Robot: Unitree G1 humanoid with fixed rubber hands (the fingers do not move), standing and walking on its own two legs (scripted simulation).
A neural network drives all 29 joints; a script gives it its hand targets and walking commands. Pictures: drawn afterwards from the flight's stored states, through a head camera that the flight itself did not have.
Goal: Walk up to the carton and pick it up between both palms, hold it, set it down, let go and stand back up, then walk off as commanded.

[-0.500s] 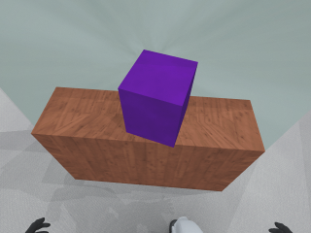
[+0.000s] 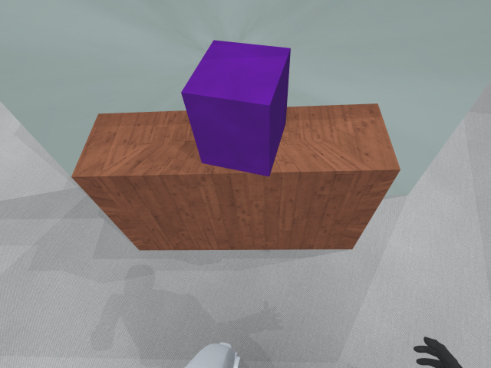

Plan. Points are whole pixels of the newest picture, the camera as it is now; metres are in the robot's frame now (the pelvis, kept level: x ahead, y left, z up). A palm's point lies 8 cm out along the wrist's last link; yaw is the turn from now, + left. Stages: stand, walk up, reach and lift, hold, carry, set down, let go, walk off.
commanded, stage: walk off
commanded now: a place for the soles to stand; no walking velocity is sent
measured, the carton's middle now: (242, 110) +0.73 +0.04 -0.08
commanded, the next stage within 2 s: stand in 0.94 s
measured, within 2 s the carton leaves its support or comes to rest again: neither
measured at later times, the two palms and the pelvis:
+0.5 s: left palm out of the picture -0.08 +0.33 -0.10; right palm out of the picture -0.01 -0.30 -0.09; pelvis -0.12 +0.01 +0.00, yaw +3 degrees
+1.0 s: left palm out of the picture -0.01 +0.32 -0.10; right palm out of the picture +0.00 -0.29 -0.10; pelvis -0.10 +0.01 +0.00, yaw +2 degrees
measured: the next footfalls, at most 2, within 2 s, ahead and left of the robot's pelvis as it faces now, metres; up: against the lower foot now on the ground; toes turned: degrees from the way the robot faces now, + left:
left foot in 0.18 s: -0.07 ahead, +0.14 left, +0.00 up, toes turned -3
right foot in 0.44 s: -0.08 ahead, -0.11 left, +0.00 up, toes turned +4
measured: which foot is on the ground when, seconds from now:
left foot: up 0.00-0.16, down 0.18-1.00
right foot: down 0.00-0.18, up 0.20-0.42, down 0.44-1.00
